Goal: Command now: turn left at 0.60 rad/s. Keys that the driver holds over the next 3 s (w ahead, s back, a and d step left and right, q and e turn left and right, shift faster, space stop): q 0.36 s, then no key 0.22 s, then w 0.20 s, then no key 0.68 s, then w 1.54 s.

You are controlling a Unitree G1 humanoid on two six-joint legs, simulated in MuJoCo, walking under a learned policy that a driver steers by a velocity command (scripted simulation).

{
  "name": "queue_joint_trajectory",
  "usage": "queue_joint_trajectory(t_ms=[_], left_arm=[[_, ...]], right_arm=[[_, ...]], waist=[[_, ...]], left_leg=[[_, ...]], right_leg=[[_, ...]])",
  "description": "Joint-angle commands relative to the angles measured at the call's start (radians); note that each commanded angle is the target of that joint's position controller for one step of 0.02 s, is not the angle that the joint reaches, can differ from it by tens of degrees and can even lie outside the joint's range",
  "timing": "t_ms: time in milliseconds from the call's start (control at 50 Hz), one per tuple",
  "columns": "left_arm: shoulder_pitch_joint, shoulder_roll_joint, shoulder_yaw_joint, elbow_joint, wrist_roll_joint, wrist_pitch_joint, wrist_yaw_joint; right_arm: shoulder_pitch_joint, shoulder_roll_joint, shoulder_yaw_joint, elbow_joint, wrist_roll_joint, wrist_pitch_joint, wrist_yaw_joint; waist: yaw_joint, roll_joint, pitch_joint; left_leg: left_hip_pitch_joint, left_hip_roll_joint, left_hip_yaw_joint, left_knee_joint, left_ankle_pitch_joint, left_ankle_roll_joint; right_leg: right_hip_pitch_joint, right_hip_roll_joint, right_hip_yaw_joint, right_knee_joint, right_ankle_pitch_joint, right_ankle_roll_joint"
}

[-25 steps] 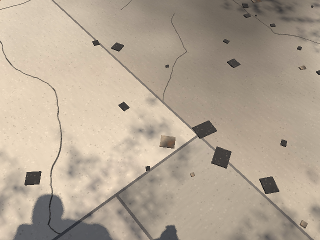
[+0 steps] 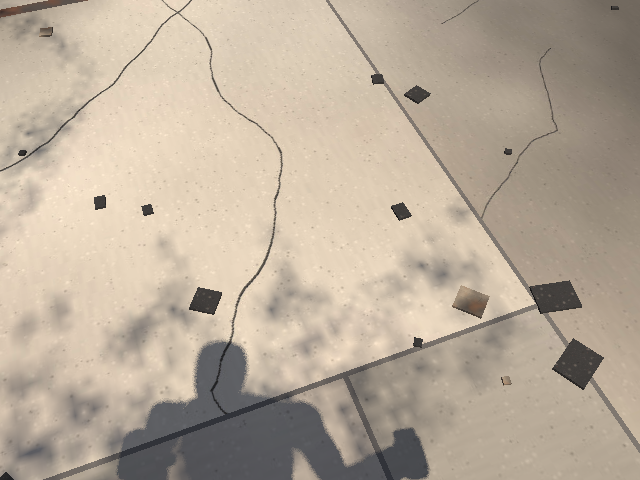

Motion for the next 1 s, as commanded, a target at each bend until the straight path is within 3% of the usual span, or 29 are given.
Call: queue_joint_trajectory(t_ms=[20, 40, 60, 80, 100, 120, 160, 180, 220, 320, 400, 480, 540, 560, 580, 600, 620, 660, 680, 740, 800, 840, 880, 900, 920, 940, 960, 980, 1000], left_arm=[[-0.036, 0.21, 0.061, -0.056, -0.025, -0.013, -0.004], [-0.026, 0.192, 0.056, -0.047, -0.034, -0.015, -0.005], [0.037, 0.147, 0.045, -0.022, -0.022, -0.019, -0.01], [0.029, 0.064, 0.015, -0.066, 0.043, -0.019, -0.015], [-0.07, 0.109, 0.026, -0.102, 0.028, -0.022, -0.002], [-0.097, 0.146, 0.037, -0.101, 0.004, -0.017, 0.006], [-0.073, 0.157, 0.048, -0.075, 0.007, -0.012, 0.018], [-0.058, 0.159, 0.05, -0.071, 0.013, -0.011, 0.02], [-0.031, 0.143, 0.047, -0.06, 0.008, -0.014, 0.013], [-0.067, 0.114, 0.034, -0.069, 0.003, -0.016, 0.011], [-0.064, 0.115, 0.031, -0.066, -0.002, -0.023, 0.001], [-0.055, 0.113, 0.027, -0.072, -0.008, -0.034, -0.013], [0.005, 0.091, 0.021, -0.057, -0.001, -0.049, -0.026], [0.013, 0.11, 0.022, -0.06, 0.015, -0.053, -0.025], [0.015, 0.177, 0.03, -0.077, 0.032, -0.053, -0.02], [-0.01, 0.163, 0.018, -0.058, 0.046, -0.051, -0.02], [-0.023, 0.116, 0.006, -0.068, 0.032, -0.055, -0.02], [0.061, 0.182, 0.025, -0.037, 0.007, -0.053, -0.01], [0.086, 0.199, 0.029, -0.023, -0.002, -0.054, -0.003], [0.123, 0.166, 0.021, -0.016, -0.013, -0.055, 0.009], [0.121, 0.164, 0.02, -0.019, -0.009, -0.051, 0.006], [0.134, 0.175, 0.022, -0.014, -0.008, -0.041, -0.001], [0.118, 0.171, 0.018, -0.015, -0.018, -0.031, -0.004], [0.127, 0.139, 0.005, -0.013, -0.014, -0.034, -0.006], [0.128, 0.085, -0.015, -0.015, 0.005, -0.043, -0.011], [0.149, 0.016, -0.038, -0.045, 0.027, -0.053, -0.009], [0.119, 0.058, -0.033, -0.052, 0.02, -0.053, 0.0], [0.092, 0.112, -0.016, -0.058, 0.006, -0.049, 0.004], [0.102, 0.133, -0.005, -0.045, 0.003, -0.042, 0.007]], right_arm=[[0.016, -0.097, -0.032, -0.08, 0.001, -0.01, 0.011], [0.058, -0.104, -0.04, -0.064, -0.001, -0.01, 0.009], [0.1, -0.149, -0.057, -0.055, -0.003, -0.012, 0.0], [0.125, -0.28, -0.083, -0.08, -0.007, -0.021, -0.02], [0.117, -0.273, -0.072, -0.102, -0.047, -0.049, -0.006], [0.092, -0.233, -0.061, -0.091, -0.052, -0.069, 0.001], [0.006, -0.173, -0.043, -0.081, -0.017, -0.077, -0.01], [-0.021, -0.163, -0.034, -0.084, -0.008, -0.073, -0.016], [-0.023, -0.154, -0.026, -0.085, -0.017, -0.069, -0.027], [0.0, -0.173, -0.032, -0.073, -0.015, -0.062, -0.038], [-0.017, -0.176, -0.033, -0.073, -0.02, -0.053, -0.035], [-0.03, -0.159, -0.022, -0.061, -0.023, -0.046, -0.023], [-0.068, -0.127, -0.006, -0.053, -0.009, -0.042, -0.023], [-0.036, -0.102, 0.002, -0.042, -0.014, -0.047, -0.025], [0.024, -0.068, 0.013, -0.035, -0.039, -0.054, -0.024], [0.04, -0.074, 0.01, -0.035, -0.032, -0.058, -0.026], [0.015, -0.116, 0.002, -0.028, -0.039, -0.06, -0.031], [-0.069, -0.13, -0.009, -0.034, -0.024, -0.064, -0.029], [-0.079, -0.137, -0.015, -0.037, -0.02, -0.067, -0.026], [-0.073, -0.079, 0.0, -0.017, -0.008, -0.096, -0.009], [-0.11, -0.022, 0.021, -0.015, -0.01, -0.126, 0.005], [-0.101, -0.027, 0.02, -0.006, -0.011, -0.132, 0.01], [-0.014, -0.039, 0.014, 0.028, -0.016, -0.128, 0.011], [0.019, -0.059, 0.008, 0.036, -0.018, -0.121, 0.005], [0.061, -0.093, 0.002, 0.034, -0.02, -0.115, -0.007], [0.057, -0.191, -0.016, 0.027, -0.033, -0.103, -0.018], [0.071, -0.144, -0.007, 0.037, -0.036, -0.095, -0.016], [0.064, -0.113, 0.006, 0.042, -0.038, -0.098, -0.012], [0.064, -0.107, 0.01, 0.055, -0.039, -0.104, -0.008]], waist=[[-0.017, -0.178, -0.143], [-0.038, -0.154, -0.148], [-0.041, -0.032, -0.16], [-0.013, 0.313, -0.168], [-0.08, 0.257, -0.211], [-0.079, 0.166, -0.178], [-0.032, 0.107, -0.129], [-0.016, 0.121, -0.124], [-0.004, 0.129, -0.157], [-0.028, 0.128, -0.151], [-0.038, 0.144, -0.146], [-0.047, 0.149, -0.154], [0.005, 0.131, -0.157], [0.0, 0.088, -0.161], [-0.045, -0.089, -0.188], [-0.079, -0.228, -0.16], [-0.043, -0.202, -0.141], [0.025, -0.203, -0.076], [0.034, -0.197, -0.031], [0.042, -0.156, -0.016], [0.052, -0.169, -0.028], [0.045, -0.166, -0.048], [-0.01, -0.157, -0.093], [-0.029, -0.138, -0.122], [-0.045, -0.085, -0.167], [-0.008, 0.142, -0.2], [-0.044, 0.189, -0.186], [-0.054, 0.171, -0.116], [-0.051, 0.168, -0.097]], left_leg=[[0.084, -0.025, 0.066, -0.211, 0.109, 0.051], [0.176, -0.047, 0.072, -0.32, 0.196, 0.083], [0.321, -0.016, -0.02, -0.405, 0.365, 0.125], [0.49, 0.268, -0.42, -0.405, 0.772, 0.253], [0.383, 0.37, -0.549, -0.426, 0.786, 0.442], [0.347, 0.316, -0.467, -0.45, 0.672, 0.424], [0.313, 0.208, -0.356, -0.45, 0.512, 0.316], [0.285, 0.184, -0.332, -0.45, 0.544, 0.303], [0.279, 0.16, -0.314, -0.45, 0.583, 0.306], [0.307, 0.139, -0.365, -0.439, 0.481, 0.308], [0.256, 0.135, -0.415, -0.424, 0.399, 0.311], [0.232, 0.133, -0.456, -0.383, 0.488, 0.311], [0.2, 0.089, -0.452, -0.338, 0.487, 0.261], [0.154, 0.054, -0.428, -0.321, 0.382, 0.21], [0.093, -0.04, -0.318, -0.184, 0.162, 0.146], [0.041, -0.122, -0.195, -0.159, -0.091, 0.092], [0.044, -0.087, -0.161, -0.093, -0.129, 0.053], [-0.103, -0.083, -0.096, 0.05, -0.125, 0.028], [-0.191, -0.06, -0.1, 0.126, -0.115, 0.021], [-0.238, -0.034, -0.05, 0.088, -0.045, 0.03], [-0.076, -0.046, 0.004, -0.097, 0.001, 0.044], [0.035, -0.069, 0.028, -0.219, 0.062, 0.047], [0.217, -0.085, 0.038, -0.392, 0.251, 0.063], [0.325, -0.067, 0.01, -0.435, 0.301, 0.077], [0.449, 0.031, -0.094, -0.437, 0.397, 0.099], [0.5, 0.183, -0.278, -0.419, 0.482, 0.185], [0.419, 0.262, -0.392, -0.471, 0.402, 0.293], [0.394, 0.267, -0.413, -0.501, 0.384, 0.329], [0.393, 0.257, -0.396, -0.501, 0.427, 0.329]], right_leg=[[0.112, -0.236, 0.132, -0.04, 0.378, -0.188], [0.066, -0.213, 0.096, 0.025, 0.316, -0.143], [-0.049, -0.158, 0.019, 0.171, 0.168, -0.063], [-0.365, -0.018, -0.054, 0.51, -0.377, 0.049], [-0.444, 0.061, 0.117, 0.699, -0.471, 0.067], [-0.453, 0.039, 0.164, 0.764, -0.401, 0.057], [-0.454, 0.013, 0.186, 0.717, -0.234, 0.044], [-0.427, 0.022, 0.183, 0.71, -0.18, 0.053], [-0.382, 0.047, 0.177, 0.711, -0.114, 0.068], [-0.363, 0.072, 0.195, 0.485, -0.088, 0.088], [-0.275, 0.078, 0.2, 0.356, -0.108, 0.083], [-0.172, 0.08, 0.182, 0.254, -0.136, 0.063], [-0.015, 0.078, 0.162, -0.027, 0.053, 0.026], [0.075, 0.021, 0.208, -0.092, 0.201, 0.001], [0.153, -0.141, 0.358, -0.102, 0.418, -0.062], [0.078, -0.232, 0.486, -0.132, 0.34, -0.21], [0.048, -0.241, 0.518, -0.187, 0.081, -0.253], [0.101, -0.212, 0.554, -0.261, -0.316, -0.232], [0.125, -0.23, 0.583, -0.275, -0.352, -0.235], [0.181, -0.174, 0.489, -0.284, -0.278, -0.208], [0.114, -0.117, 0.368, -0.268, -0.097, -0.199], [0.087, -0.114, 0.332, -0.221, 0.085, -0.209], [0.034, -0.114, 0.309, -0.148, 0.221, -0.182], [-0.008, -0.1, 0.299, -0.113, 0.207, -0.138], [-0.07, -0.057, 0.254, -0.033, 0.119, -0.071], [-0.178, 0.053, 0.141, 0.118, -0.105, 0.006], [-0.197, 0.039, 0.148, 0.206, -0.273, 0.041], [-0.26, 0.033, 0.155, 0.313, -0.348, 0.057], [-0.304, 0.027, 0.165, 0.412, -0.371, 0.066]])
Next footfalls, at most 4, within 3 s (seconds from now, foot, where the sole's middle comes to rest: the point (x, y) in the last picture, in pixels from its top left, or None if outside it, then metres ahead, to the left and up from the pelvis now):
0.06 left None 0.04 0.13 -0.78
0.56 right None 0.09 -0.09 -0.78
0.92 left None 0.08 0.18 -0.78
1.22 right None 0.21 -0.02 -0.78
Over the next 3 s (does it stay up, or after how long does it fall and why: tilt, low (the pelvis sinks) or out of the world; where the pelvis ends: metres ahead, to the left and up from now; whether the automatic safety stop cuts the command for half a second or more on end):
stays up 0.80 0.22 0.01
